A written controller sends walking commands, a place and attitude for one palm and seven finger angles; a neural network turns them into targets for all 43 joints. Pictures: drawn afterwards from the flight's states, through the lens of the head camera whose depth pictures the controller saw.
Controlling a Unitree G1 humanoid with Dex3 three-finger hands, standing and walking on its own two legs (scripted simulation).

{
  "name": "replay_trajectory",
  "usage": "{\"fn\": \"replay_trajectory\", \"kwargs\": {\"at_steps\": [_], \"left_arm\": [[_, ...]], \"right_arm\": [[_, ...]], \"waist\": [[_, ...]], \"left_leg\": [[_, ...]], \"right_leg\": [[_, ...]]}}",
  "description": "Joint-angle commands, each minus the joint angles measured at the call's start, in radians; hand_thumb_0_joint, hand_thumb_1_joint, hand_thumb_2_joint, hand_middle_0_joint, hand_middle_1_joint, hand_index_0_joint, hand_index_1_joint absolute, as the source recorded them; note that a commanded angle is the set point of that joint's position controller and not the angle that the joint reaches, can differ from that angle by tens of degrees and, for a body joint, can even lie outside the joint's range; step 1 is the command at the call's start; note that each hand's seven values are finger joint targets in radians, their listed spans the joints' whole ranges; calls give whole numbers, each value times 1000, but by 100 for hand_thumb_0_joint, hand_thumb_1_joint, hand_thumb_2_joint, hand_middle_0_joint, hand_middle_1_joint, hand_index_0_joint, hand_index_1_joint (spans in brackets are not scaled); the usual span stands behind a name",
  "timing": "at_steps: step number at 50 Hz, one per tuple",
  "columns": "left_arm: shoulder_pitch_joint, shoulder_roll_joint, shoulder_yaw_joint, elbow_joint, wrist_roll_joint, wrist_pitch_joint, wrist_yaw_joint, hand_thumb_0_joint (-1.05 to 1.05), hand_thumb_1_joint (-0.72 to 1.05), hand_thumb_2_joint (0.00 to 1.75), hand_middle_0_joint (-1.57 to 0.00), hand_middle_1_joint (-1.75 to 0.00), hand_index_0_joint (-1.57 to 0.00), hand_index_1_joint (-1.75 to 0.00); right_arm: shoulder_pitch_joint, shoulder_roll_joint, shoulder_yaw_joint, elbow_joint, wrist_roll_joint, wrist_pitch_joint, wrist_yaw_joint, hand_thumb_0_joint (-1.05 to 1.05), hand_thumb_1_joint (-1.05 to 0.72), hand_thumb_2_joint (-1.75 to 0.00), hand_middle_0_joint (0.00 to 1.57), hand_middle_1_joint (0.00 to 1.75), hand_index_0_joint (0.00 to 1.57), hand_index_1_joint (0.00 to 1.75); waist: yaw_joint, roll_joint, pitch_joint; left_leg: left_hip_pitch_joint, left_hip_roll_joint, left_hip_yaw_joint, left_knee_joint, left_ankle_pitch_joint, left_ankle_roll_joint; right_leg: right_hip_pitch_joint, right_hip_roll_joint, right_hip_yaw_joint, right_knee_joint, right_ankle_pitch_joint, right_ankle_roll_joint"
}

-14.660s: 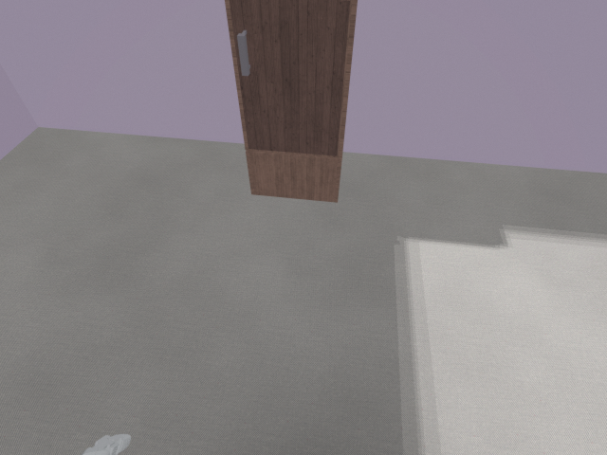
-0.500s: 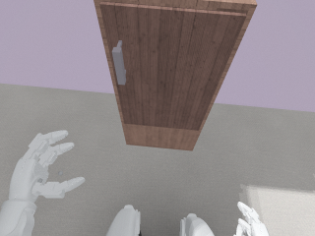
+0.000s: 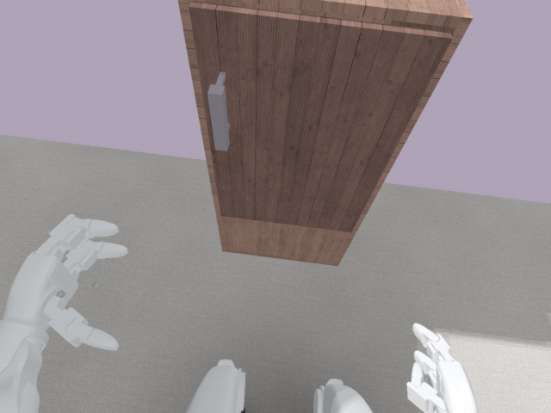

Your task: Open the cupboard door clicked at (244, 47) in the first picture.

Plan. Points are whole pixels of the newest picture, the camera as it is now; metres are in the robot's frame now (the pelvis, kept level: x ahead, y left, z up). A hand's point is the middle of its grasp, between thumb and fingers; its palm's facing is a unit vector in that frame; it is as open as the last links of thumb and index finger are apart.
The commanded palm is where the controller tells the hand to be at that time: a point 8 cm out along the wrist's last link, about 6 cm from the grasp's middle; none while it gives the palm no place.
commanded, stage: raise the hand with hooked fingers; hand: left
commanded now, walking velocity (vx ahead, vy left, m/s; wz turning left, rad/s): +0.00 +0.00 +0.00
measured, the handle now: (222, 112) +0.61 +0.14 +0.04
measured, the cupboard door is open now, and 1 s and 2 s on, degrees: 0 0 0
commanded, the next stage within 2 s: move the hooked fingers beside the handle in 0.68 s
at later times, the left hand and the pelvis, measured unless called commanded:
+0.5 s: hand (101, 263) +0.29 +0.25 +0.05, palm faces -0.04 -1.00 -0.07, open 14.0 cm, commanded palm +0.26 +0.30 +0.05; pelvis +0.00 -0.02 +0.00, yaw -1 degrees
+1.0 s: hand (113, 247) +0.31 +0.24 +0.05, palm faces -0.06 -1.00 -0.04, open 14.0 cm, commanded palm +0.30 +0.29 +0.05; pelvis +0.00 -0.02 -0.01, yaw +0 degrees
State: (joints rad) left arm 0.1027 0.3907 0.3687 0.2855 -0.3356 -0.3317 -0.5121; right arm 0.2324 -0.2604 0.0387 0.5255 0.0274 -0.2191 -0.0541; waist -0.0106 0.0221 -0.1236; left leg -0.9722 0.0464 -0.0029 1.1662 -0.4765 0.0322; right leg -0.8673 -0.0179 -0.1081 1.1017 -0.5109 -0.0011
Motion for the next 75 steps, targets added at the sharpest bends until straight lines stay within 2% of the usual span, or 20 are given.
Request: {"fn": "replay_trajectory", "kwargs": {"at_steps": [1, 6, 10, 13, 17, 20, 24, 29, 32, 39, 44, 48, 49, 55, 60, 62, 64, 68, 71, 75], "left_arm": [[-165, 259, 157, -209, -58, -105, -3, 0, -50, 30, -30, -120, -30, -120], [-194, 257, 154, -76, -62, -70, -36, 0, -50, 30, -30, -120, -30, -120], [-217, 264, 139, -45, -66, -39, -80, 0, -50, 30, -30, -120, -30, -120], [-204, 277, 150, -82, -76, -54, -87, 0, -50, 30, -30, -120, -30, -120], [-198, 311, 197, -93, -82, -94, -56, 0, -50, 30, -30, -120, -30, -120], [-201, 294, 193, -72, -78, -106, -37, 0, -50, 30, -30, -120, -30, -120], [-202, 287, 169, -87, -65, -101, -38, 0, -50, 30, -30, -120, -30, -120], [-201, 285, 168, -64, -76, -91, -55, 0, -50, 30, -30, -120, -30, -120], [-237, 290, 172, -60, -83, -101, -56, 0, -50, 30, -30, -120, -30, -120], [-223, 285, 163, -54, -77, -104, -67, 0, -50, 30, -30, -120, -30, -120], [-420, 300, 150, 10, -60, -101, -57, 0, -50, 30, -30, -120, -30, -120], [-488, 288, 115, 40, -39, -92, -56, 0, -50, 30, -30, -120, -30, -120], [-537, 300, 105, 41, -29, -89, -54, 0, -50, 30, -30, -120, -30, -120], [-540, 353, 160, 110, -3, -57, -18, 0, -50, 30, -30, -120, -30, -120], [-622, 314, 130, 139, 14, -60, 22, 0, -50, 30, -30, -120, -30, -120], [-638, 322, 129, 189, 22, -62, 26, 0, -50, 30, -30, -120, -30, -120], [-719, 309, 103, 216, 40, -71, 27, 0, -50, 30, -30, -120, -30, -120], [-790, 330, 109, 244, 52, -94, 22, 0, -50, 30, -30, -120, -30, -120], [-860, 368, 130, 303, 67, -107, 24, 0, -50, 30, -30, -120, -30, -120], [-940, 389, 135, 332, 84, -119, 36, 0, -50, 30, -30, -120, -30, -120]], "right_arm": [[23, -169, -82, -115, 8, -47, -16, 0, -90, -90, 20, 30, 20, 30], [29, -176, -79, -107, 13, -32, -17, 0, -90, -90, 20, 30, 20, 30], [39, -183, -81, -117, 20, -28, -19, 0, -90, -90, 20, 30, 20, 30], [43, -180, -84, -123, 17, -35, -14, 0, -90, -90, 20, 30, 20, 30], [46, -177, -86, -112, 10, -39, -9, 0, -90, -90, 20, 30, 20, 30], [44, -173, -85, -114, 14, -32, -8, 0, -90, -90, 20, 30, 20, 30], [42, -171, -85, -119, 17, -26, -7, 0, -90, -90, 20, 30, 20, 30], [47, -172, -83, -119, 20, -23, -13, 0, -90, -90, 20, 30, 20, 30], [41, -172, -80, -113, 17, -27, -17, 0, -90, -90, 20, 30, 20, 30], [38, -168, -78, -116, 18, -28, -16, 0, -90, -90, 20, 30, 20, 30], [45, -176, -74, -80, 18, -28, -29, 0, -90, -90, 20, 30, 20, 30], [54, -179, -73, -75, 17, -30, -34, 0, -90, -90, 20, 30, 20, 30], [55, -182, -74, -69, 18, -28, -35, 0, -90, -90, 20, 30, 20, 30], [67, -179, -74, -72, 15, 1, -27, 0, -90, -90, 20, 30, 20, 30], [87, -178, -79, -65, 10, 22, -15, 0, -90, -90, 20, 30, 20, 30], [101, -184, -78, -62, 10, 34, -14, 0, -90, -90, 20, 30, 20, 30], [111, -185, -80, -45, 9, 44, -12, 0, -90, -90, 20, 30, 20, 30], [134, -191, -85, -30, 7, 60, -11, 0, -90, -90, 20, 30, 20, 30], [148, -193, -85, -9, 3, 74, -12, 0, -90, -90, 20, 30, 20, 30], [165, -195, -85, 5, -1, 91, -9, 0, -90, -90, 20, 30, 20, 30]], "waist": [[4, 108, -314], [-8, 83, -267], [-11, 72, -293], [-2, 81, -327], [4, 74, -307], [-1, 69, -285], [-2, 118, -293], [-18, 42, -286], [-17, 63, -260], [-12, 62, -291], [-44, 69, -252], [-38, 94, -308], [-48, 98, -312], [-20, 85, -356], [-37, 91, -362], [-46, 51, -351], [-64, 62, -346], [-65, 85, -399], [-68, 91, -398], [-68, 144, -438]], "left_leg": [[349, -21, -73, -199, 273, -23], [291, -26, -59, -202, 211, -16], [288, -30, -44, -195, 226, -6], [302, -31, -40, -184, 264, -3], [278, -29, -39, -175, 265, -5], [259, -31, -33, -184, 223, -5], [279, -31, -28, -193, 225, -5], [231, -32, -19, -171, 199, 3], [216, -32, -21, -160, 190, 2], [233, -31, -19, -161, 212, 3], [210, -25, -31, -146, 155, 1], [242, -24, -34, -151, 171, 1], [254, -22, -41, -155, 165, 1], [252, -22, -34, -167, 213, -3], [276, -19, -36, -171, 237, -5], [250, -19, -33, -164, 241, -2], [257, -16, -36, -160, 234, -2], [296, -14, -39, -151, 268, -4], [292, -11, -47, -143, 280, -7], [344, -8, -56, -137, 325, -12]], "right_leg": [[54, 58, 29, -131, 177, -33], [55, 54, 36, -150, 151, -28], [86, 52, 52, -166, 176, -25], [102, 54, 60, -162, 208, -28], [99, 57, 60, -151, 205, -30], [95, 51, 64, -157, 168, -23], [106, 47, 70, -165, 177, -24], [130, 45, 98, -188, 160, -15], [116, 47, 102, -182, 144, -21], [132, 44, 103, -175, 176, -18], [59, 45, 100, -167, 112, -19], [56, 44, 91, -153, 130, -24], [41, 43, 86, -151, 125, -23], [87, 40, 81, -146, 174, -22], [58, 42, 70, -141, 201, -20], [68, 47, 72, -139, 211, -21], [33, 45, 69, -135, 205, -18], [26, 47, 71, -128, 224, -23], [12, 46, 68, -119, 227, -25], [-18, 47, 65, -109, 243, -28]]}}
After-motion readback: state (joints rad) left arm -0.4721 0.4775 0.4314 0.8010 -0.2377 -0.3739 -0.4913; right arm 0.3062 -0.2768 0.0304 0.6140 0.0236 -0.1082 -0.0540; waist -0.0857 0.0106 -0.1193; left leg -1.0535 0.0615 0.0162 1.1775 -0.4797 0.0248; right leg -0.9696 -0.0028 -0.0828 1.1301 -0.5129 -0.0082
